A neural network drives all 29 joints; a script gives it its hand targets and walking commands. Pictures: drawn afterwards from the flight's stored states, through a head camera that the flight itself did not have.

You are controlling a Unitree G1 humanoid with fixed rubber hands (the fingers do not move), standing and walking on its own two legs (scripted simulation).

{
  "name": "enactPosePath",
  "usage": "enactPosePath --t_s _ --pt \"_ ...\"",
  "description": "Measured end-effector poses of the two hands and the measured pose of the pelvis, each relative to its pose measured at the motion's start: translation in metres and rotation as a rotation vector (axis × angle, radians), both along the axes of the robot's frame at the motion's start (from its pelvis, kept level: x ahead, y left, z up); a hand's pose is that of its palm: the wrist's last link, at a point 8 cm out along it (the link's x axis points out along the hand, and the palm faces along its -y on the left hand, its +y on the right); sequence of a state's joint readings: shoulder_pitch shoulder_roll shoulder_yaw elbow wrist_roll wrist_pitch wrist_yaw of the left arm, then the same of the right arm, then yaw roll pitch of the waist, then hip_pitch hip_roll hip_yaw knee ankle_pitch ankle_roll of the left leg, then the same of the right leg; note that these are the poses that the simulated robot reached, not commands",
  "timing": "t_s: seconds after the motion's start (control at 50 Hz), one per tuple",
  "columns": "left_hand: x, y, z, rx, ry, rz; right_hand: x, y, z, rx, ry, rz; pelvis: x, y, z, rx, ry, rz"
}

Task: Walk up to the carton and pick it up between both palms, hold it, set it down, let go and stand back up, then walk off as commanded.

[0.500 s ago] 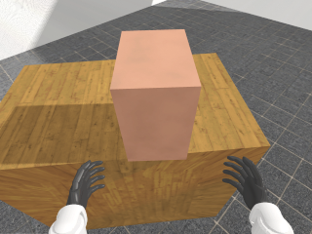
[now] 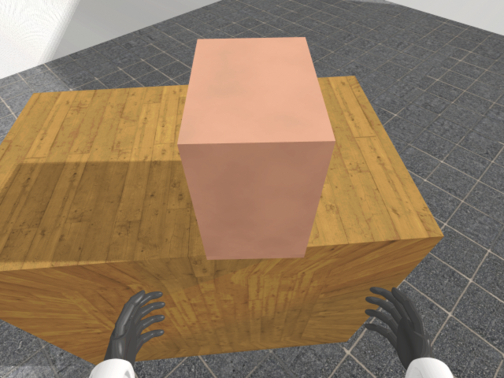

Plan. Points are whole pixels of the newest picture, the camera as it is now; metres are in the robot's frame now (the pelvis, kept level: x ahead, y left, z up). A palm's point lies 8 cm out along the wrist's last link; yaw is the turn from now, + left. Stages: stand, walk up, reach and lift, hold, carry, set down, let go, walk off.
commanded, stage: set down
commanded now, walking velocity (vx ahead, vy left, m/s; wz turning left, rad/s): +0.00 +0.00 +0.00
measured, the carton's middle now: (253, 154) +0.45 +0.04 +0.11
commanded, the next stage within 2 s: let go in 0.46 s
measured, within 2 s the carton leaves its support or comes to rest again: neither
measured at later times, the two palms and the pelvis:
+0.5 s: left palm (130, 365) +0.16 +0.22 -0.05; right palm (416, 369) +0.17 -0.21 -0.05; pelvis +0.00 +0.00 +0.00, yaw +0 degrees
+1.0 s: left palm (136, 362) +0.17 +0.22 -0.07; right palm (418, 376) +0.17 -0.22 -0.08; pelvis +0.01 +0.00 +0.00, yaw +0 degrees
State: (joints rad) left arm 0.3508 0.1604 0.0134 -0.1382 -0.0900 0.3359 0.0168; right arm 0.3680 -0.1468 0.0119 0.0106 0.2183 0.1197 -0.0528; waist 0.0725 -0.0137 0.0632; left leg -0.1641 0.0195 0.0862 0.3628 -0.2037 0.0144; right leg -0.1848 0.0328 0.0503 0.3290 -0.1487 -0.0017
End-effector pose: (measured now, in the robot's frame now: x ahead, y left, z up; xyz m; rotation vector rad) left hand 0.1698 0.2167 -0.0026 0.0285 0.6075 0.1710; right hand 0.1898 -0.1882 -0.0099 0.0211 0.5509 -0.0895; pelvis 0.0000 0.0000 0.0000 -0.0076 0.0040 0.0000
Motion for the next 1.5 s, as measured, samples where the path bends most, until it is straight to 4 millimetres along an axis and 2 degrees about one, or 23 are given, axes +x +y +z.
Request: enactPosePath --t_s 0.08,0.18,0.28,0.36,0.48,0.84,1.0,1.1,1.24,1.32,1.5 --pt "-0.004 0.001 -0.01 0.0 0.031 0.006 -0.006 -0.003 -0.011 -0.02 0.034 0.009 0.0 0.0 0.0 0.0 0.0 0.0" --pt "-0.004 0.003 -0.012 0.01 0.019 0.011 -0.007 -0.005 -0.014 -0.029 0.018 0.021 0.0 0.0 0.0 0.0 0.0 0.0" --pt "-0.006 0.003 -0.027 0.007 0.074 0.008 -0.009 -0.01 -0.028 -0.049 0.063 0.026 0.0 0.0 0.0 0.0 0.0 0.0" --pt "-0.005 0.003 -0.027 0.01 0.061 0.006 -0.01 -0.012 -0.03 -0.053 0.058 0.029 0.001 0.0 0.0 0.0 0.001 0.0" --pt "-0.01 0.003 -0.043 0.011 0.13 -0.008 -0.018 -0.017 -0.043 -0.074 0.103 0.03 0.002 0.0 0.0 0.0 0.002 0.0" --pt "-0.007 0.003 -0.065 0.022 0.208 -0.033 -0.028 -0.025 -0.07 -0.114 0.191 0.046 0.008 0.001 0.0 -0.001 0.011 0.0" --pt "-0.001 0.003 -0.069 0.027 0.214 -0.038 -0.023 -0.032 -0.074 -0.139 0.199 0.06 0.014 0.001 0.0 -0.002 0.018 0.0" --pt "0.002 0.024 -0.071 0.122 0.19 -0.072 -0.031 -0.058 -0.084 -0.237 0.329 0.082 0.02 0.002 -0.003 -0.001 0.01 0.0" --pt "0.01 0.051 -0.072 0.198 0.203 -0.107 -0.036 -0.091 -0.085 -0.318 0.433 0.065 0.032 0.004 -0.005 -0.003 0.016 0.0" --pt "0.015 0.054 -0.074 0.207 0.215 -0.118 -0.035 -0.097 -0.084 -0.332 0.457 0.057 0.037 0.005 -0.005 -0.004 0.024 0.0" --pt "0.018 0.056 -0.076 0.206 0.225 -0.111 -0.031 -0.098 -0.085 -0.329 0.469 0.05 0.043 0.005 -0.006 -0.004 0.032 0.0"
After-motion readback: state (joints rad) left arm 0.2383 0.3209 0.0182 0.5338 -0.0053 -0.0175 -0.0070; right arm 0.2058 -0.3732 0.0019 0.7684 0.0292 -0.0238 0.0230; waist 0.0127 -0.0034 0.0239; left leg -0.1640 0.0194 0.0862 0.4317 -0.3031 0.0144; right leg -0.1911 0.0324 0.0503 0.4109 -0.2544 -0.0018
